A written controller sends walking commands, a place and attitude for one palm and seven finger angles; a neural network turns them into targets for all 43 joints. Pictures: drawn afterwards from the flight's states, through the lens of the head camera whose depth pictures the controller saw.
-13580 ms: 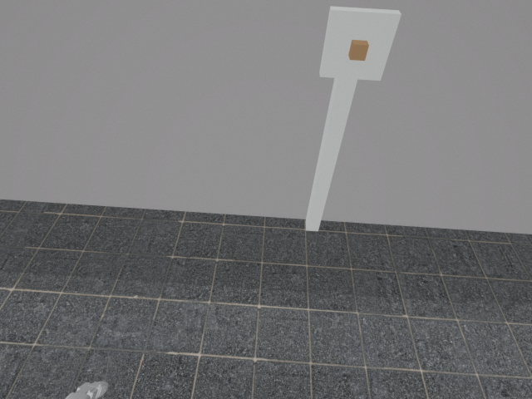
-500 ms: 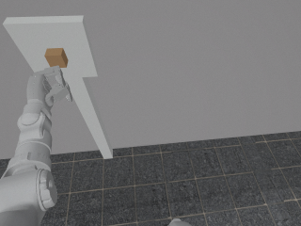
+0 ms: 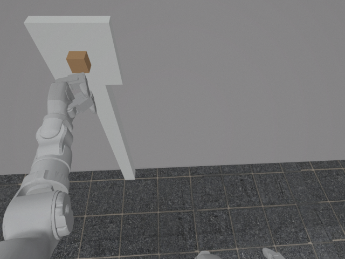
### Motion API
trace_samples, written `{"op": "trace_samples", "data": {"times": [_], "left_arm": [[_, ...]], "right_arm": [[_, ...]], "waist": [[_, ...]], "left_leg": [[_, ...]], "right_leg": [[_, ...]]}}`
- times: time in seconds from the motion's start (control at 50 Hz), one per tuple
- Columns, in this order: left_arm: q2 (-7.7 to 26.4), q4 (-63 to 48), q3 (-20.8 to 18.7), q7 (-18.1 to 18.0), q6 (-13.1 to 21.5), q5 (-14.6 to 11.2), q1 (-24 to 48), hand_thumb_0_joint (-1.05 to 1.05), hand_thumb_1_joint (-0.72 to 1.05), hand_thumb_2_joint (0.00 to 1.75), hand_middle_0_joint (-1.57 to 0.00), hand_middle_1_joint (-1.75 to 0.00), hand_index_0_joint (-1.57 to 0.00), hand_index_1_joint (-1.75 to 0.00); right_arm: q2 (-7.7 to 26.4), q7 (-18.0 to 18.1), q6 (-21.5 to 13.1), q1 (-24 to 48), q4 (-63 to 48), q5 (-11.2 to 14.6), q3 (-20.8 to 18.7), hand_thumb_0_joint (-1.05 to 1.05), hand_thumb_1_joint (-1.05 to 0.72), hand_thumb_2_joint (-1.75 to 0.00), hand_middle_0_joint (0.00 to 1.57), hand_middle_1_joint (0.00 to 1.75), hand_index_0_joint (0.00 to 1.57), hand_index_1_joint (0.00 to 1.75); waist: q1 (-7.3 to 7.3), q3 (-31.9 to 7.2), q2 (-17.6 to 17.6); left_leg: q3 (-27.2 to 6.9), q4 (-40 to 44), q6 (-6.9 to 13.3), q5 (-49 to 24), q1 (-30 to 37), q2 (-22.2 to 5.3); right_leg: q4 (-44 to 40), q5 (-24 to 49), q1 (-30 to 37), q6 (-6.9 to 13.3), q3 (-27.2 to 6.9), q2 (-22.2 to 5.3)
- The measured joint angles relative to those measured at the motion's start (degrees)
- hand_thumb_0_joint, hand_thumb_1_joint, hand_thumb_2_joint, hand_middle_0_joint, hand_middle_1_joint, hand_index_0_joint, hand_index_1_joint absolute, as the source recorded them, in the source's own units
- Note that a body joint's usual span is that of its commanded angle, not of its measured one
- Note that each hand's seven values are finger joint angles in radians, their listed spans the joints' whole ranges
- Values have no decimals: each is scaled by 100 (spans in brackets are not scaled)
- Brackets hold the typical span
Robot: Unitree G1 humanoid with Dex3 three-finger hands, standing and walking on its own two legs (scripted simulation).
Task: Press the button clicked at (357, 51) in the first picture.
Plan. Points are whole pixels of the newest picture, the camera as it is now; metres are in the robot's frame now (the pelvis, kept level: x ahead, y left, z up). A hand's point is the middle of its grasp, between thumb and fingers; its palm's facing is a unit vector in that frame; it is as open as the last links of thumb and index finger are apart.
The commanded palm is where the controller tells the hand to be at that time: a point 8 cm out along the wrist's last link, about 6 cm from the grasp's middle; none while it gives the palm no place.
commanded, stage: press the button with the knuckle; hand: left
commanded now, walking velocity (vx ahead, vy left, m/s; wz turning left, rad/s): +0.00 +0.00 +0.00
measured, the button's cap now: (79, 61) +0.55 +0.23 +0.14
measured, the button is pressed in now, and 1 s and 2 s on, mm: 0 9 0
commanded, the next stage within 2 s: hold the button down briefly in 1.16 s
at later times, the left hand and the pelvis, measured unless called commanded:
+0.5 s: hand (94, 87) +0.49 +0.19 +0.11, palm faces +0.04 -1.00 -0.02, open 3.1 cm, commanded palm +0.46 +0.24 +0.10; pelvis +0.01 +0.00 +0.00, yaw -1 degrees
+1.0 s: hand (94, 82) +0.51 +0.19 +0.11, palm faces +0.04 -1.00 -0.03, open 3.5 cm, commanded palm +0.50 +0.25 +0.10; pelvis +0.00 +0.00 -0.01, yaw +0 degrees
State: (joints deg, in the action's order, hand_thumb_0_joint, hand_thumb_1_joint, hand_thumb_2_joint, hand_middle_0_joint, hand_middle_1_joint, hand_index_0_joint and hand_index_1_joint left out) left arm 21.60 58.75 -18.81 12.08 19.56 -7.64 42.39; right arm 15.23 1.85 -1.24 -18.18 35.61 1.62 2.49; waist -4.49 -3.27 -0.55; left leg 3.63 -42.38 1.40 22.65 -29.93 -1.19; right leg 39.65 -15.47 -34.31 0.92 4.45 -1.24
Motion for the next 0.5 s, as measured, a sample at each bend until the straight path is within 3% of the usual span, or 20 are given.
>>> {"op": "trace_samples", "data": {"times": [0.5], "left_arm": [[540, 624, -345, 139, -22, 126, 601, 2, 90, 90, -130, -150, -130, -150]], "right_arm": [[98, 4, 219, -494, 144, -70, -65, 1, -91, -90, 20, 30, 20, 30]], "waist": [[-293, -9, -19]], "left_leg": [[27, -88, -28, 58, -342, -82]], "right_leg": [[37, -9, -347, 27, -31, 85]]}}
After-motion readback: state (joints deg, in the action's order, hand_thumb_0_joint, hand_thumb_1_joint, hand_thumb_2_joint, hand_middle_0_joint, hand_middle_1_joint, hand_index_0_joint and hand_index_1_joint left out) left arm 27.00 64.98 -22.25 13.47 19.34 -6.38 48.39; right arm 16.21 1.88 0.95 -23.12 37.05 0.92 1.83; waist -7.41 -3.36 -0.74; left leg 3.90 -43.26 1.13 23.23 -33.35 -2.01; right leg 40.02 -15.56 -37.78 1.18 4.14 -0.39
